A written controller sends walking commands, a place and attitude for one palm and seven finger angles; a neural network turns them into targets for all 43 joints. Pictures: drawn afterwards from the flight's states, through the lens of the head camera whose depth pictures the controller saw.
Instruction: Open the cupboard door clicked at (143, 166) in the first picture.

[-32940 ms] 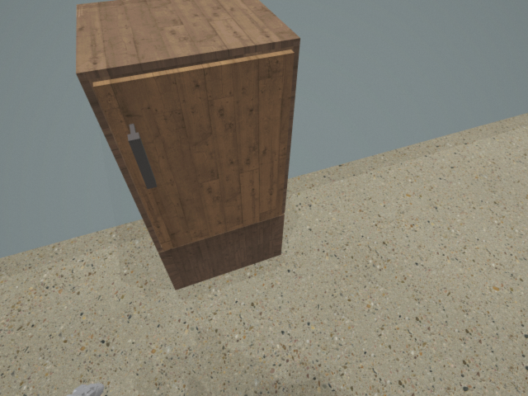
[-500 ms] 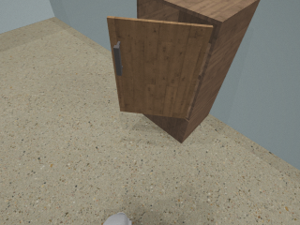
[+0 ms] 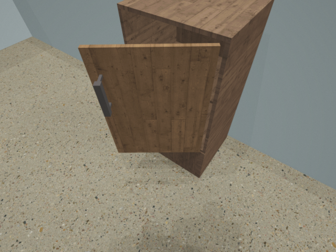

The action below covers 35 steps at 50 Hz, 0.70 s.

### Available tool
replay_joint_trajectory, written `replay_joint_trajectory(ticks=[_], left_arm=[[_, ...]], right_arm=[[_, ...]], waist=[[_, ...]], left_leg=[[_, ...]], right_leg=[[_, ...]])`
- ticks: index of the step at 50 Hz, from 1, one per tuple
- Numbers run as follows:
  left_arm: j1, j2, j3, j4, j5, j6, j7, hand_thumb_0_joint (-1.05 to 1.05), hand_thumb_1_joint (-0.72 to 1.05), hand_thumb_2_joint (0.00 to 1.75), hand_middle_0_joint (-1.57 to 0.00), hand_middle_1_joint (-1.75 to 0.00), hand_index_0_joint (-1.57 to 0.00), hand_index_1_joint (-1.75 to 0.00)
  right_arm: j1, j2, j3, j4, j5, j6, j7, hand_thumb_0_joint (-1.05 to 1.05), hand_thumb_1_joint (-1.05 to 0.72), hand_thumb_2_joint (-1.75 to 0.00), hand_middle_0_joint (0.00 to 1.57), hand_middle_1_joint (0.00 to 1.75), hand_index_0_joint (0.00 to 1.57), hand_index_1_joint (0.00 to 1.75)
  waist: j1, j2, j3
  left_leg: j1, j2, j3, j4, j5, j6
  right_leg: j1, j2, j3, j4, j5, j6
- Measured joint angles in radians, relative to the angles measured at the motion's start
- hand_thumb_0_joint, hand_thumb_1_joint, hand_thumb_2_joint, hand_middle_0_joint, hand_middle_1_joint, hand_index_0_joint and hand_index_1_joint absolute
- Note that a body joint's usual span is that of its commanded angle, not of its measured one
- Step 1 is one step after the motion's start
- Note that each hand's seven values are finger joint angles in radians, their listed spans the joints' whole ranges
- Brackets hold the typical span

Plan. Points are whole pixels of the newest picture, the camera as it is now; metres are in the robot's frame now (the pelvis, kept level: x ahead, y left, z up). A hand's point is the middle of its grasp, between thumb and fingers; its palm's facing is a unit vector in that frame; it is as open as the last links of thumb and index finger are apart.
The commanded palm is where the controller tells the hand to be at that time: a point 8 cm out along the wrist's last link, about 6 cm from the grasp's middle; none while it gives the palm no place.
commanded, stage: come to a stop and stand still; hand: left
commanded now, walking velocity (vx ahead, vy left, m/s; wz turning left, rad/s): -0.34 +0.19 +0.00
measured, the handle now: (104, 96) +0.60 +0.25 -0.01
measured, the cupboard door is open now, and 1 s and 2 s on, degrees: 36 36 36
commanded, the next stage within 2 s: look again from close up in 1.70 s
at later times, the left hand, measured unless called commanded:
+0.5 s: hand out of the picture +0.07 +0.23 -0.18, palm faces +0.08 -0.98 -0.19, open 7.3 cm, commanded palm none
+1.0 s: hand out of the picture +0.01 +0.16 -0.17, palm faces +0.03 -0.99 -0.16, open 7.3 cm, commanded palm none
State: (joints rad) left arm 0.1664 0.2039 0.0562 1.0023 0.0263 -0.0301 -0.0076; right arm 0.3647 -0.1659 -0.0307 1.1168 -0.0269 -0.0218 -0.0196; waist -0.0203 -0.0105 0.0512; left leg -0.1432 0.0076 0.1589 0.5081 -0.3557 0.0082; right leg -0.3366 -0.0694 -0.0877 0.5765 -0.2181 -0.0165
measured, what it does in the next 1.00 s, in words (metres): steps on the spot: left foot, then right foot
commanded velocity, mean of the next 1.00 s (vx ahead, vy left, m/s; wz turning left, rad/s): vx -0.06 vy -0.02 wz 0.00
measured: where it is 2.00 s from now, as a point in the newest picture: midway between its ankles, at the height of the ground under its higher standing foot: outside the picture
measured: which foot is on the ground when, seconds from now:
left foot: down 0.00-0.00, up 0.02-0.34, down 0.36-1.00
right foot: down 0.00-0.36, up 0.38-0.74, down 0.76-1.00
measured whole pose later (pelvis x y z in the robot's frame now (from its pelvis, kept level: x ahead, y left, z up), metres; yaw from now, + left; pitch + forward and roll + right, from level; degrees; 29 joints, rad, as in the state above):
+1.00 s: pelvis +0.01 +0.00 +0.01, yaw +1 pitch -2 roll +0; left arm 0.28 0.14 0.01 1.12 0.00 0.01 0.03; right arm 0.31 -0.15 -0.03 1.17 -0.02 0.03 -0.03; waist -0.03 -0.01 0.04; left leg -0.27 0.04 0.04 0.47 -0.16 -0.02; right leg -0.09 0.00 -0.05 0.46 -0.34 -0.01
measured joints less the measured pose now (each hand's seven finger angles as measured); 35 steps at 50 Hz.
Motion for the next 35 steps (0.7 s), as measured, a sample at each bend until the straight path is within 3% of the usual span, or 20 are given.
replay_joint_trajectory(ticks=[4,8,13,17,18,21,24,26,30,35], left_arm=[[-0.021,-0.030,-0.024,0.008,-0.009,-0.020,0.019,0.01,0.92,0.89,-0.20,-0.30,-0.19,-0.30],[-0.029,-0.051,-0.027,0.013,-0.014,-0.001,0.039,0.00,0.92,0.89,-0.20,-0.30,-0.20,-0.30],[-0.033,-0.033,-0.013,0.007,-0.007,0.027,0.042,-0.01,0.94,0.89,-0.20,-0.30,-0.20,-0.30],[-0.013,-0.016,-0.005,0.007,-0.006,0.045,0.041,0.00,0.93,0.89,-0.20,-0.30,-0.20,-0.30],[-0.002,-0.014,-0.005,0.005,-0.008,0.051,0.040,0.00,0.92,0.89,-0.20,-0.30,-0.20,-0.30],[0.011,0.007,0.001,0.006,-0.012,0.076,0.044,0.00,0.92,0.89,-0.20,-0.30,-0.20,-0.30],[0.023,0.015,0.005,0.017,-0.011,0.090,0.038,0.00,0.92,0.89,-0.20,-0.30,-0.20,-0.30],[0.034,0.015,0.006,0.023,-0.012,0.089,0.031,0.00,0.92,0.89,-0.20,-0.30,-0.20,-0.30],[0.066,0.010,0.001,0.034,-0.009,0.091,0.020,0.00,0.91,0.89,-0.20,-0.30,-0.20,-0.30],[0.081,-0.006,-0.009,0.045,-0.010,0.084,0.015,0.01,0.91,0.89,-0.20,-0.30,-0.19,-0.30]], right_arm=[[-0.025,-0.006,0.003,0.027,0.013,0.035,-0.005,0.01,-0.92,-0.89,0.20,0.30,0.20,0.30],[-0.080,0.004,0.001,0.009,0.023,0.060,-0.009,0.01,-0.91,-0.89,0.20,0.30,0.20,0.30],[-0.154,0.004,-0.011,-0.041,0.020,0.074,-0.002,0.01,-0.91,-0.89,0.20,0.30,0.20,0.30],[-0.195,-0.005,-0.017,-0.081,0.016,0.064,0.000,0.01,-0.91,-0.89,0.20,0.30,0.20,0.30],[-0.194,-0.013,-0.017,-0.093,0.013,0.057,0.002,0.01,-0.91,-0.89,0.20,0.30,0.20,0.30],[-0.211,-0.001,-0.011,-0.108,0.001,0.047,-0.005,0.01,-0.91,-0.89,0.20,0.30,0.20,0.30],[-0.220,0.008,0.002,-0.125,-0.003,0.043,-0.019,0.00,-0.91,-0.89,0.20,0.30,0.20,0.30],[-0.226,0.013,0.010,-0.127,-0.003,0.039,-0.022,0.01,-0.91,-0.89,0.20,0.30,0.20,0.30],[-0.232,0.020,0.012,-0.123,-0.002,0.036,-0.020,0.01,-0.91,-0.89,0.20,0.30,0.20,0.30],[-0.211,0.015,0.001,-0.104,-0.001,0.034,-0.014,0.01,-0.91,-0.89,0.20,0.30,0.20,0.30]], waist=[[-0.017,0.035,0.027],[-0.010,0.010,0.039],[0.008,-0.011,0.049],[0.016,-0.024,0.045],[0.018,-0.013,0.035],[0.033,-0.046,0.034],[0.037,-0.048,0.026],[0.040,-0.043,0.021],[0.038,-0.025,0.007],[0.018,0.002,0.002]], left_leg=[[-0.108,0.010,-0.077,0.265,-0.180,-0.027],[-0.195,0.003,-0.107,0.340,-0.158,-0.050],[-0.240,0.002,-0.119,0.307,-0.096,-0.064],[-0.182,0.003,-0.107,0.121,0.044,-0.058],[-0.162,0.015,-0.115,0.059,0.145,-0.040],[-0.173,0.001,-0.096,0.097,0.112,0.024],[-0.167,-0.002,-0.093,0.057,0.111,0.038],[-0.161,-0.002,-0.092,0.018,0.139,0.038],[-0.158,0.007,-0.085,-0.039,0.177,0.039],[-0.175,0.022,-0.090,-0.049,0.199,0.024]], right_leg=[[0.040,0.026,-0.027,0.009,-0.061,-0.028],[0.085,0.023,-0.024,-0.061,-0.037,-0.026],[0.107,0.015,-0.027,-0.083,-0.033,-0.011],[0.096,0.009,-0.028,-0.030,-0.063,0.012],[0.083,0.017,-0.034,0.000,-0.080,0.020],[0.024,0.022,0.024,0.174,-0.260,0.024],[-0.026,0.051,0.078,0.342,-0.291,0.025],[-0.029,0.056,0.090,0.371,-0.275,0.031],[0.010,0.048,0.082,0.309,-0.272,0.039],[0.109,0.045,0.060,0.088,-0.226,0.031]])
